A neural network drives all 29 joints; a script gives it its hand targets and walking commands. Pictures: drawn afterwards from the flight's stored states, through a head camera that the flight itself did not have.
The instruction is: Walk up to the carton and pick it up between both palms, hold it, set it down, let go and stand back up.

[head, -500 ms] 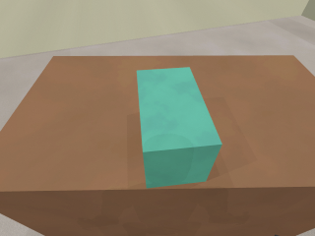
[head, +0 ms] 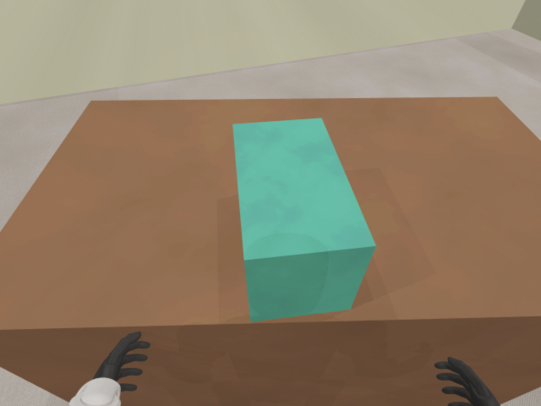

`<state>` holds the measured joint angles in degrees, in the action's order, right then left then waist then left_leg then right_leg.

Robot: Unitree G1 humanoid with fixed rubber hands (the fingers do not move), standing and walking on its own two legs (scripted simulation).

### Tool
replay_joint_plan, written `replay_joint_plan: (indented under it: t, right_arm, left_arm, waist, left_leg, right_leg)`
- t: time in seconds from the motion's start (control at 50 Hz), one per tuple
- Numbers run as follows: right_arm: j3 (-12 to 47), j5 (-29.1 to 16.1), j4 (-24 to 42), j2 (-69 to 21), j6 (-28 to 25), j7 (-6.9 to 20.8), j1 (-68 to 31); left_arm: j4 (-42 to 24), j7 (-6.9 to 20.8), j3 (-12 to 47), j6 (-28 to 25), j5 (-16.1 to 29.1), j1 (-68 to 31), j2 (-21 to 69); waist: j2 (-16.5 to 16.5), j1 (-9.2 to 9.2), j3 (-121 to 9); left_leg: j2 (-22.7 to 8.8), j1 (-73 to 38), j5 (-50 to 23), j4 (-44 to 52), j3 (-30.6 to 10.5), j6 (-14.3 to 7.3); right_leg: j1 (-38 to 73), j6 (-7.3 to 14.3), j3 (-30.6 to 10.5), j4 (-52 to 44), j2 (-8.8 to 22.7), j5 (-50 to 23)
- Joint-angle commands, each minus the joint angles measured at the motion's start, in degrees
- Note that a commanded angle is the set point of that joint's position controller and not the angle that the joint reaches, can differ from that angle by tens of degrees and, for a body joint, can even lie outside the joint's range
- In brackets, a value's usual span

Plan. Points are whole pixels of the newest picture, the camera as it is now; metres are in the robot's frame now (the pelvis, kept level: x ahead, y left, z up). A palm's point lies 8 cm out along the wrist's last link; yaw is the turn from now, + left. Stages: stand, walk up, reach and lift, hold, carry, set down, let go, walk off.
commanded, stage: reach and lift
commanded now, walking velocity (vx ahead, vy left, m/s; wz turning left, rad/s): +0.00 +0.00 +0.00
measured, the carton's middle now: (288, 212) +0.43 -0.01 +0.05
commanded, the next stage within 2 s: none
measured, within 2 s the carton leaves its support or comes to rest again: neither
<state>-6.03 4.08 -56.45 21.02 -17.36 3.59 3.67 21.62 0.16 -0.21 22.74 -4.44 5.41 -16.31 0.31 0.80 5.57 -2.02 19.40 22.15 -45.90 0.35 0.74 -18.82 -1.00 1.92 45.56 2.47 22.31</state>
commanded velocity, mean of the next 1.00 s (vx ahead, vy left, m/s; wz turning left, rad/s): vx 0.00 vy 0.00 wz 0.00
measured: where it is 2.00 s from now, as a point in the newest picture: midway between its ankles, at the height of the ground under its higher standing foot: outside the picture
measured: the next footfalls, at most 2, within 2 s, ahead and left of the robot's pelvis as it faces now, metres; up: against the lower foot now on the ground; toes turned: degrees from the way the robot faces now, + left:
none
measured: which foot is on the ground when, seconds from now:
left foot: down 0.00-1.00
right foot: down 0.00-1.00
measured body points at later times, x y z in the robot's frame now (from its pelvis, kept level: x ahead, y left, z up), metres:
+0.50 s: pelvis -0.04 -0.01 +0.02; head -0.07 -0.02 +0.46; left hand +0.15 +0.22 -0.02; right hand +0.15 -0.28 -0.02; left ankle +0.03 +0.13 -0.71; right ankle +0.03 -0.13 -0.71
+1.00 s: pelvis -0.04 -0.03 +0.02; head -0.09 -0.03 +0.47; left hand +0.18 +0.17 +0.05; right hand +0.17 -0.27 +0.05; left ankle +0.01 +0.12 -0.70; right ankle +0.01 -0.13 -0.71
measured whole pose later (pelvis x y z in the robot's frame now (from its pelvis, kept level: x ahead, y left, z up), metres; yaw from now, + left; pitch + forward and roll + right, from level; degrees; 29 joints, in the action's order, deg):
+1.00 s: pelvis -0.04 -0.03 +0.02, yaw -1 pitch -10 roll +1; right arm -5.8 -9.4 -7.9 14.5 3.5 5.4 14.6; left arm 3.3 -7.3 -0.2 15.0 5.0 11.8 -6.9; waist 0.4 0.8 3.7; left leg -1.4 7.5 14.7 -31.1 0.1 0.5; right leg -8.6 1.7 0.9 32.5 -0.5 13.7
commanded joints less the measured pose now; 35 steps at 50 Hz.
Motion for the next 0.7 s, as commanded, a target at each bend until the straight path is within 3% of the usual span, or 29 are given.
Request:
replay_joint_plan:
  t: [0.0,0.06,0.16,0.26,0.36,0.46,0.52,0.54,0.58,0.6,0.62,0.68]
  right_arm:
    - [-5.8,-2.4,13.8,11.1,-0.4,-0.2,2.1]
    - [-4.8,-3.3,17.5,9.8,1.4,0.4,3.6]
    - [-4.4,-4.4,23.7,8.7,3.9,1.9,7.2]
    - [-4.2,-4.8,32.1,7.7,5.1,2.2,5.8]
    - [-3.5,-5.7,37.7,8.1,6.8,2.3,5.2]
    - [-2.0,-6.4,42.4,6.3,9.0,1.7,4.1]
    - [0.5,-6.9,46.9,3.0,11.1,1.3,3.8]
    - [2.0,-7.4,48.6,1.3,11.9,1.0,4.6]
    - [4.7,-9.1,52.6,-2.6,14.1,-0.1,5.5]
    - [5.7,-10.7,54.6,-3.7,15.5,-1.0,6.6]
    - [5.4,-11.1,54.7,-3.9,17.2,-1.7,7.5]
    - [2.3,-11.0,56.9,-1.4,20.2,-1.3,4.7]
  left_arm:
    - [-9.5,-2.2,-6.0,-2.0,-0.5,4.7,-7.2]
    - [-10.1,-2.6,-5.7,-2.7,0.7,5.1,-6.0]
    - [-12.2,-3.8,-4.5,-5.0,1.9,6.5,-3.3]
    - [-12.9,-4.7,-3.1,-8.5,3.3,5.0,-1.7]
    - [-13.7,-5.8,-1.7,-11.2,3.2,2.1,0.6]
    - [-14.6,-6.1,-2.4,-12.2,3.0,-0.3,0.8]
    - [-15.4,-6.0,-2.9,-12.4,4.7,-1.3,0.3]
    - [-17.1,-5.9,-2.9,-12.2,5.1,-1.7,0.3]
    - [-20.6,-5.5,-3.3,-10.6,6.8,-3.9,-1.6]
    - [-21.8,-5.4,-3.4,-9.5,8.0,-4.6,-2.8]
    - [-21.6,-5.5,-3.4,-8.1,8.6,-4.2,-2.8]
    - [-25.7,-6.8,-2.8,-5.2,7.6,-2.6,-0.4]
  waist:
    - [-4.6,1.84,-8.4]
    - [-4.8,1.72,-6.6]
    - [-1.7,0.75,-5.0]
    - [-0.3,0.17,-6.7]
    - [4.7,-0.35,-7.2]
    - [3.0,-0.34,-5.7]
    - [-3.3,0.59,-4.5]
    - [-6.1,1.21,-4.6]
    - [-16.0,2.11,-4.9]
    - [-17.0,2.03,-4.4]
    - [-16.3,1.46,-3.0]
    - [-7.7,1.22,0.2]
  left_leg:
    - [0.6,-4.8,-19.2,19.9,3.1,-0.2]
    - [0.9,-5.2,-15.9,23.1,3.9,-0.9]
    - [-1.0,-1.4,-7.0,29.7,3.8,-2.1]
    - [-1.9,7.5,1.8,33.3,4.2,-4.7]
    - [-3.5,19.6,12.3,37.5,3.8,-7.4]
    - [-2.3,24.2,13.8,37.8,4.5,-8.5]
    - [0.6,16.5,8.4,34.5,5.8,-7.4]
    - [2.6,9.6,5.4,30.7,6.5,-6.5]
    - [9.2,-16.2,-4.2,19.3,6.4,-3.1]
    - [10.9,-27.2,-7.6,16.3,4.3,-2.0]
    - [10.9,-31.0,-8.3,16.5,3.2,-1.4]
    - [6.8,-22.2,-1.8,23.6,3.1,-1.1]
  right_leg:
    - [15.0,2.4,3.1,-16.6,-4.4,-22.0]
    - [15.4,2.4,2.6,-19.1,-4.7,-18.4]
    - [20.0,2.2,2.8,-20.1,-5.6,-14.8]
    - [26.9,1.0,2.2,-17.9,-7.1,-12.4]
    - [37.4,-0.5,2.1,-13.9,-9.2,-11.1]
    - [42.1,-1.3,-0.5,-14.9,-8.9,-5.6]
    - [35.1,-0.5,-3.6,-20.7,-6.0,3.3]
    - [27.9,0.8,-5.7,-24.4,-3.4,8.5]
    - [1.1,5.4,-10.2,-35.4,5.0,22.2]
    - [-10.3,6.4,-12.3,-39.2,8.7,26.1]
    - [-14.2,6.4,-12.0,-40.2,9.3,24.8]
    - [-5.4,6.2,-5.3,-35.4,4.0,14.4]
